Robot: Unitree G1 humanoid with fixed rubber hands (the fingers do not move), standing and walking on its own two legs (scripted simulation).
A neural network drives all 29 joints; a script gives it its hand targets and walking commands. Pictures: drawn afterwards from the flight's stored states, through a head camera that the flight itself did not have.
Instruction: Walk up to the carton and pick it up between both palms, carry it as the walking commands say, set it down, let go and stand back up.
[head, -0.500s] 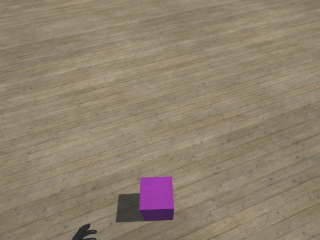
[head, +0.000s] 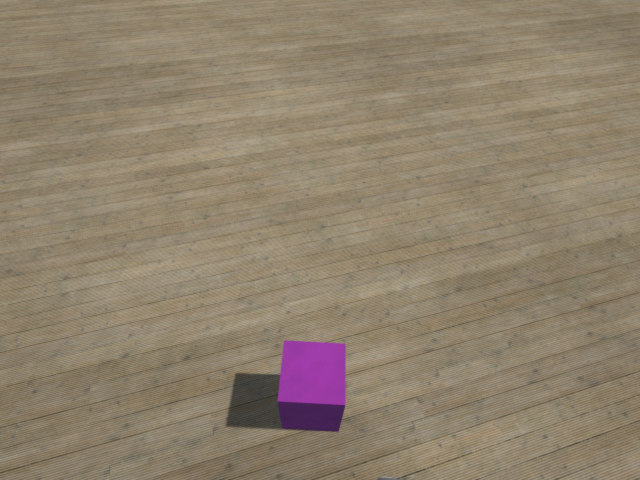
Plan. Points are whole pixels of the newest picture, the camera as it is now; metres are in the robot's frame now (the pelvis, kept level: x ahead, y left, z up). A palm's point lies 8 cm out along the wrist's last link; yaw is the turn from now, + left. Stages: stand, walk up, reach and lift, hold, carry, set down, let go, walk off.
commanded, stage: walk up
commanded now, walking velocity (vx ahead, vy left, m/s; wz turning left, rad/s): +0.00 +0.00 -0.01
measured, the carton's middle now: (312, 388) +0.44 +0.01 -0.63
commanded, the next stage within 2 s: stand in 1.46 s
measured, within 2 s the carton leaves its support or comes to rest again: neither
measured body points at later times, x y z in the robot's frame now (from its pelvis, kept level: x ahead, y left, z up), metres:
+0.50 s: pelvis +0.01 -0.03 +0.01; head +0.01 -0.05 +0.46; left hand +0.03 +0.21 -0.13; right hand -0.03 -0.28 -0.15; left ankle -0.01 +0.10 -0.69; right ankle -0.04 -0.16 -0.73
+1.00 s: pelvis +0.06 -0.02 +0.01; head +0.08 -0.02 +0.46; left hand +0.07 +0.22 -0.15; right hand +0.14 -0.25 -0.15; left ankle +0.13 +0.11 -0.73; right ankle +0.00 -0.14 -0.73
